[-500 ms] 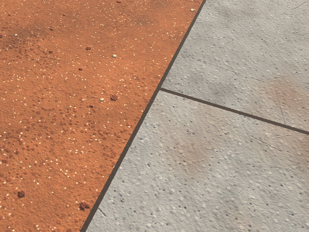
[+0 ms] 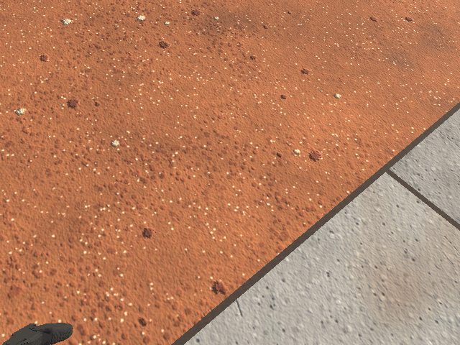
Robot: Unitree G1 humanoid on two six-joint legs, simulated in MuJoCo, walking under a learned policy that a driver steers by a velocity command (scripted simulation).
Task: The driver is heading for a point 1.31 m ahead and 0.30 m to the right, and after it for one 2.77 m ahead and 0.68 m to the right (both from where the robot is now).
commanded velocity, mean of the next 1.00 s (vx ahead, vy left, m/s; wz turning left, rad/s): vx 0.47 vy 0.00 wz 0.05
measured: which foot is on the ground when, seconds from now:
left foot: down 0.00-0.18, up 0.20-0.54, down 0.56-0.98, up 1.00-1.00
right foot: up 0.00-0.16, down 0.18-0.56, up 0.58-0.98, down 1.00-1.00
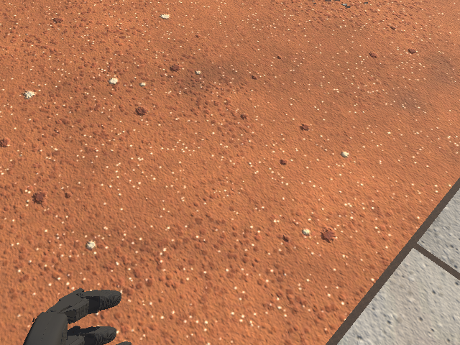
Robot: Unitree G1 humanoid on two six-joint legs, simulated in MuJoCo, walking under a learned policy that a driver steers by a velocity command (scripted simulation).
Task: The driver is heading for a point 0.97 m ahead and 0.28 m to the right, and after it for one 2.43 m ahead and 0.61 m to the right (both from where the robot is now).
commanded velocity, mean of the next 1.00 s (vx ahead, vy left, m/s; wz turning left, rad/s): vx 0.79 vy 0.00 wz -0.77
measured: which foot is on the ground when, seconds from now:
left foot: up 0.00-0.40, down 0.42-0.86, up 0.88-1.00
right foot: down 0.00-0.44, up 0.46-0.84, down 0.86-1.00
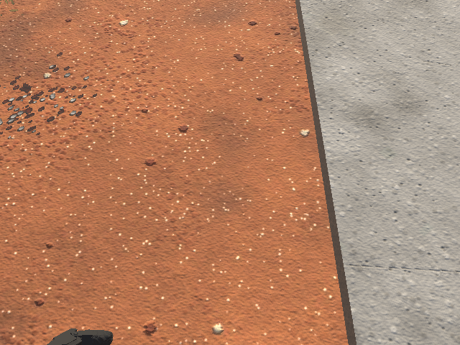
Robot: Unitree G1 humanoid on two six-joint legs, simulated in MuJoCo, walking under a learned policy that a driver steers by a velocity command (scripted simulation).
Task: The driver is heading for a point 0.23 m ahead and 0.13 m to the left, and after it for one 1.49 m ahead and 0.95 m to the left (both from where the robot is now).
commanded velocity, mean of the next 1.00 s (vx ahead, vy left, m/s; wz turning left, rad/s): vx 0.09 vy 0.00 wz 0.76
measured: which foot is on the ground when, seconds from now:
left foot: up 0.00-0.42, down 0.44-0.86, up 0.88-1.00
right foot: down 0.00-0.44, up 0.46-0.84, down 0.86-1.00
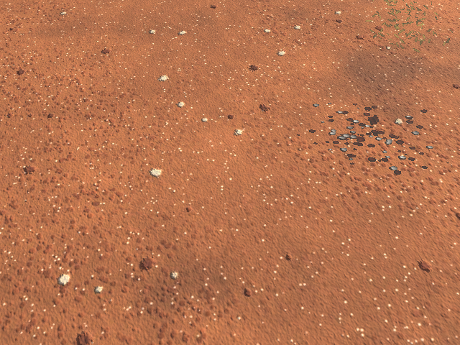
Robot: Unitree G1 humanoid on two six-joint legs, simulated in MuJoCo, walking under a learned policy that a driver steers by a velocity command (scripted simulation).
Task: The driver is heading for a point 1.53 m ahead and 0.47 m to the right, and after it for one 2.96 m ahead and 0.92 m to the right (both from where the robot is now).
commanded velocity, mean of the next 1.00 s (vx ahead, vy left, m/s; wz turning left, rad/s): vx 0.87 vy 0.00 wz -0.36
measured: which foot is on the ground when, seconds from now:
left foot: up 0.00-0.32, down 0.34-0.80, up 0.82-1.00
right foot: down 0.00-0.34, up 0.36-0.78, down 0.80-1.00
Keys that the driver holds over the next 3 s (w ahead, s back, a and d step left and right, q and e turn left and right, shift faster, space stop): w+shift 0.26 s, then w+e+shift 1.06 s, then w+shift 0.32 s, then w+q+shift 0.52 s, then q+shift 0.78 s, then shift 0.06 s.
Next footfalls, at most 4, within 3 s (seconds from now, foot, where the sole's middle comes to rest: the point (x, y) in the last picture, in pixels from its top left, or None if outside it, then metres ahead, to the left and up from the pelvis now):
0.34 left None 0.19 0.22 -0.78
0.80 right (245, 307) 0.61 0.03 -0.78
1.20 left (240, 192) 1.05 0.05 -0.78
1.70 right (380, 182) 1.10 -0.46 -0.78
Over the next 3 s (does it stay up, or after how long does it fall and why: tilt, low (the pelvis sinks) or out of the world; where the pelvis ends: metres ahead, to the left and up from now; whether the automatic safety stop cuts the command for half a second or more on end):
stays up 1.56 -0.83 -0.01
